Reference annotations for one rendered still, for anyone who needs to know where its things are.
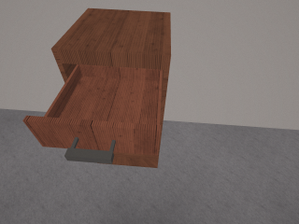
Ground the cabinet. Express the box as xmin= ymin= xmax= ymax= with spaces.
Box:
xmin=51 ymin=8 xmax=171 ymax=168

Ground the drawer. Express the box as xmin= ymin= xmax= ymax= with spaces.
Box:
xmin=23 ymin=64 xmax=163 ymax=156

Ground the handle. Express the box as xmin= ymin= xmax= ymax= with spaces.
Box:
xmin=64 ymin=137 xmax=116 ymax=164

